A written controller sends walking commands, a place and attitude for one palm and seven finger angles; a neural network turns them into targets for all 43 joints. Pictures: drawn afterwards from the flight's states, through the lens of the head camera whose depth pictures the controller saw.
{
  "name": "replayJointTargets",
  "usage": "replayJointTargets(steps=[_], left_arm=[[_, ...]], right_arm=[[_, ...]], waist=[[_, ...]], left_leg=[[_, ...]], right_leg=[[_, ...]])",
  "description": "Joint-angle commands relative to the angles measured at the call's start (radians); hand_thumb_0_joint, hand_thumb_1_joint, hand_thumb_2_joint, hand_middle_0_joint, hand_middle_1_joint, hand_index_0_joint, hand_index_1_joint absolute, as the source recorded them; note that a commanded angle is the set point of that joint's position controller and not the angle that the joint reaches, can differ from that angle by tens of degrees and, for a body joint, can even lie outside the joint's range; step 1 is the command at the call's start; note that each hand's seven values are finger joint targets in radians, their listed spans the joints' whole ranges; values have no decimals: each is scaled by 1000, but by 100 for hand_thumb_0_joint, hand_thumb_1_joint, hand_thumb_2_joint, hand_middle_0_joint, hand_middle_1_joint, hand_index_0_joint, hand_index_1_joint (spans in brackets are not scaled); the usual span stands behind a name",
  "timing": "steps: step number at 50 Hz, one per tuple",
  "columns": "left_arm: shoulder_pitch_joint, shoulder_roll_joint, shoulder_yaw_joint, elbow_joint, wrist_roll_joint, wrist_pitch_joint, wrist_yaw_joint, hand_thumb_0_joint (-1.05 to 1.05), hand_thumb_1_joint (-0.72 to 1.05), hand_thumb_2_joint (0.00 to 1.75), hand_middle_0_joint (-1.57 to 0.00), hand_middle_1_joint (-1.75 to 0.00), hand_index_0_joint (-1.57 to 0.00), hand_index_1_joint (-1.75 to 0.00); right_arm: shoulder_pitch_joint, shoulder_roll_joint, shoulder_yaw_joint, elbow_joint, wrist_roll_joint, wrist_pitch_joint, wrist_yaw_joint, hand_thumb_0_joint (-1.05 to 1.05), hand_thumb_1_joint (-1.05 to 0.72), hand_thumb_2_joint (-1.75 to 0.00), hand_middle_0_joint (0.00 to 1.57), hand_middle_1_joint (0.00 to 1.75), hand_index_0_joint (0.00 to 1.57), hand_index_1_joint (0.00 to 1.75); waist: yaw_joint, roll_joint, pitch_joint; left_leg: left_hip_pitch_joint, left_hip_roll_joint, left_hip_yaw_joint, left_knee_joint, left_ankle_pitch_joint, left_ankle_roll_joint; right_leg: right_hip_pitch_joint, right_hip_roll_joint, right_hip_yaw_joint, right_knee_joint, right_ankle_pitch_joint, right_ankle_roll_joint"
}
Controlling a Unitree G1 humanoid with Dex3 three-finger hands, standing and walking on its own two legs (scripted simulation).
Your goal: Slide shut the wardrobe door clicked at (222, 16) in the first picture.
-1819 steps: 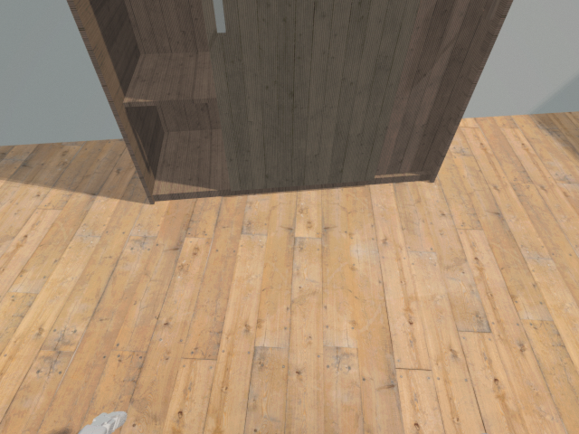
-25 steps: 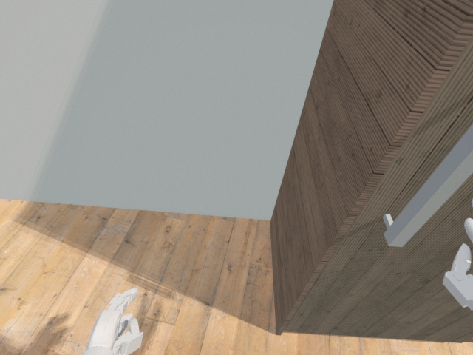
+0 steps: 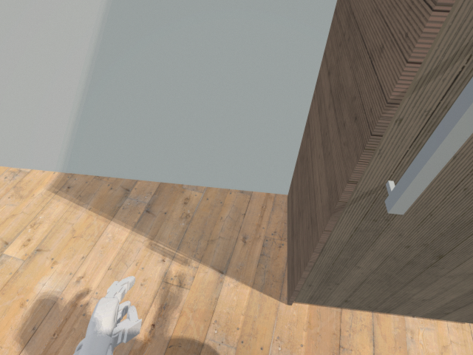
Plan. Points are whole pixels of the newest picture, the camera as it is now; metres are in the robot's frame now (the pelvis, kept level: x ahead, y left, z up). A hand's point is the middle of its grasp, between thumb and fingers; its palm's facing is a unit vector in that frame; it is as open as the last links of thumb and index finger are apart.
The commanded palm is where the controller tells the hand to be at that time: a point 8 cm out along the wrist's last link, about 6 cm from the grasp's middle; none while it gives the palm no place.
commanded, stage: step back with the hand held close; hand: right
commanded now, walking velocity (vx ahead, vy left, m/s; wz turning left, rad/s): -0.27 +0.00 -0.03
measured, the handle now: (434, 138) +0.39 -0.27 +0.19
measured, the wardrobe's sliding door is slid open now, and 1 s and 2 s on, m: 0.00 0.00 0.00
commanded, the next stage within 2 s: stop stepping back and stand still in 0.56 s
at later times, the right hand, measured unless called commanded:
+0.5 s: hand out of the picture +0.09 -0.29 +0.17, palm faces +0.47 +0.78 -0.42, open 7.4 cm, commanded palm +0.03 -0.32 +0.19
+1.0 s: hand out of the picture -0.06 -0.33 +0.18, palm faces +0.57 +0.75 -0.35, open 7.4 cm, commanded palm -0.11 -0.35 +0.19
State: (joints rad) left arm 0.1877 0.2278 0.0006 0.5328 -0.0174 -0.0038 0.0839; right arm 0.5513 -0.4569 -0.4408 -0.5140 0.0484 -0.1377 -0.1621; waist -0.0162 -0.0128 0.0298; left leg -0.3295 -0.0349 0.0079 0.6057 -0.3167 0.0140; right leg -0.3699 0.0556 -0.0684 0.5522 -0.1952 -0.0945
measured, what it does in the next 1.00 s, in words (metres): walks backwards: left foot, then right foot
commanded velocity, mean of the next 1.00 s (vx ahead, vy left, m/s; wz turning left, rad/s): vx -0.10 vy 0.01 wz -0.02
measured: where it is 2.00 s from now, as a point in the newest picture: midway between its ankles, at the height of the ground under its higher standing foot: outside the picture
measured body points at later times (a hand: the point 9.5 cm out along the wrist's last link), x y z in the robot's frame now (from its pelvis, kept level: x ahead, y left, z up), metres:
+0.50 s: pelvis -0.11 -0.02 -0.01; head -0.10 -0.05 +0.44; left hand +0.05 +0.23 -0.07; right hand +0.06 -0.33 +0.20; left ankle -0.11 +0.13 -0.72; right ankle -0.02 -0.08 -0.73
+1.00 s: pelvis -0.24 -0.04 -0.01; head -0.28 -0.06 +0.44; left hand -0.10 +0.20 -0.09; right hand -0.10 -0.37 +0.20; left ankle -0.30 +0.08 -0.73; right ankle -0.23 -0.17 -0.73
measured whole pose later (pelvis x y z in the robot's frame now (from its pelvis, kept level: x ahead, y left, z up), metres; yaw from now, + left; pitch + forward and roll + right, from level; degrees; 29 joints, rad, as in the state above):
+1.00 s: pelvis -0.24 -0.04 -0.01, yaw -3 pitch +1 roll +2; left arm 0.31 0.24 -0.01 0.67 -0.01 -0.06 0.08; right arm 0.47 -0.40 -0.41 -0.47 0.04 -0.12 -0.18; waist -0.01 0.01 -0.13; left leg -0.16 0.03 0.11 0.58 -0.42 -0.01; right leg -0.36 -0.06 -0.02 0.67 -0.37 0.00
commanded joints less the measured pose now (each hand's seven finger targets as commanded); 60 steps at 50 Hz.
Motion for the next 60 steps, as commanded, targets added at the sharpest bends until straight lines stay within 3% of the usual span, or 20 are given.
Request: replayJointTargets(steps=[1,8,14,18,20,23,25,29,32,37,38,39,41,44,48,49,51,53,58,60], left_arm=[[-52,133,52,-135,15,-85,2,0,90,90,-20,-30,-20,-30],[-73,125,37,-108,9,-117,-12,0,90,90,-20,-30,-20,-30],[-68,97,47,-87,-4,-128,-13,0,90,90,-20,-30,-20,-30],[-89,75,28,-88,-2,-109,-9,0,90,90,-20,-30,-20,-30],[-92,83,17,-86,0,-103,-3,0,90,90,-20,-30,-20,-30],[-77,123,31,-91,0,-120,13,0,90,90,-20,-30,-20,-30],[-54,125,46,-81,31,-141,3,0,90,90,-20,-30,-20,-30],[-63,120,58,-82,12,-169,-17,0,90,90,-20,-30,-20,-30],[-86,108,48,-87,12,-170,-21,0,90,90,-20,-30,-20,-30],[-59,88,42,-79,16,-145,-26,0,90,90,-20,-30,-20,-30],[-46,78,40,-71,12,-133,-26,0,90,90,-20,-30,-20,-30],[-55,78,42,-64,15,-120,-24,0,90,90,-20,-30,-20,-30],[-96,106,33,-52,33,-119,-17,0,90,90,-20,-30,-20,-30],[-77,109,39,-42,1,-125,-16,0,90,90,-20,-30,-20,-30],[-64,108,30,-17,15,-112,15,0,90,90,-20,-30,-20,-30],[-52,125,36,-30,15,-115,22,0,90,90,-20,-30,-20,-30],[-63,147,35,-80,9,-117,24,0,90,90,-20,-30,-20,-30],[-78,111,24,-61,24,-124,16,0,90,90,-20,-30,-20,-30],[-74,107,39,-68,15,-148,-12,0,90,90,-20,-30,-20,-30],[-62,90,47,-65,21,-138,-21,0,90,90,-20,-30,-20,-30]], right_arm=[[-33,-121,-100,-181,-11,-56,-18,0,-90,-90,20,30,20,30],[-79,-112,-76,-202,-9,-45,-24,0,-90,-90,20,30,20,30],[-77,-150,-95,-265,13,-63,-27,0,-90,-90,20,30,20,30],[1,-181,-144,-237,6,-59,-31,0,-90,-90,20,30,20,30],[-56,-168,-122,-221,-1,-65,-28,0,-90,-90,20,30,20,30],[-71,-155,-117,-179,2,-76,-28,0,-90,-90,20,30,20,30],[-49,-146,-116,-186,-3,-93,-21,0,-90,-90,20,30,20,30],[-62,-108,-66,-287,-2,-89,-16,0,-90,-90,20,30,20,30],[-38,-119,-71,-339,6,-68,-18,0,-90,-90,20,30,20,30],[25,-144,-105,-266,23,-25,-19,0,-90,-90,20,30,20,30],[43,-172,-122,-246,22,-21,-18,0,-90,-90,20,30,20,30],[44,-208,-145,-243,24,-21,-15,0,-90,-90,20,30,20,30],[-62,-260,-200,-303,45,-40,-25,0,-90,-90,20,30,20,30],[-143,-130,-77,-145,14,-19,-9,0,-90,-90,20,30,20,30],[-238,-93,-2,-34,-22,-14,-29,0,-90,-90,20,30,20,30],[-238,-85,9,-57,-23,-15,-33,0,-90,-90,20,30,20,30],[-213,-100,-6,-147,-13,-39,-40,0,-90,-90,20,30,20,30],[-173,-159,-65,-229,-16,-68,-32,0,-90,-90,20,30,20,30],[-27,-162,-128,-332,-20,-79,-47,0,-90,-90,20,30,20,30],[1,-182,-155,-278,-22,-78,-47,0,-90,-90,20,30,20,30]], waist=[[-11,-137,-157],[1,-106,-154],[21,87,-203],[23,119,-100],[30,37,-17],[-7,-241,-49],[-7,-265,-147],[-9,-154,-254],[-8,-216,-265],[3,-247,-251],[10,-87,-235],[8,171,-157],[23,91,-70],[44,204,3],[41,15,25],[42,-112,11],[39,-367,6],[38,-241,-17],[13,-160,-140],[18,78,-100]], left_leg=[[126,32,-49,178,-98,-9],[133,48,-7,-107,-69,12],[-123,251,-130,-296,-77,132],[-110,347,-153,-243,322,148],[-107,280,-97,-167,353,90],[8,17,5,87,11,-20],[55,-13,-49,333,-243,-15],[11,-9,-27,323,-194,-13],[77,-35,41,222,-220,-4],[250,-59,139,-193,-243,71],[132,81,29,-329,-216,128],[-150,319,-254,-476,-271,197],[-182,445,-278,-482,-51,243],[-79,303,-105,-375,-55,131],[-95,243,-27,-218,-204,91],[-111,187,-4,-106,-213,69],[-224,38,83,162,-204,-9],[-141,56,6,266,-209,-5],[254,57,62,-101,-44,16],[207,271,-294,-310,-252,134]], right_leg=[[-60,-334,362,-307,-24,-35],[20,-258,280,-299,-121,54],[248,-88,95,104,-119,129],[58,-83,100,282,-133,119],[31,-119,133,86,-12,113],[-15,-299,331,-232,362,34],[-51,-388,448,-366,32,10],[123,-327,325,-363,-74,2],[117,-281,273,-445,-206,47],[73,-125,101,-375,-306,244],[130,-55,-13,-94,-212,226],[171,-24,40,296,-158,181],[-71,-45,142,571,-169,150],[-114,-134,125,407,-115,120],[104,-106,-2,19,-202,85],[140,-128,54,-76,-263,62],[186,-377,493,-286,-368,-57],[75,-385,524,-354,-433,-81],[-112,-221,109,-128,-377,36],[-223,-99,-4,212,-321,85]])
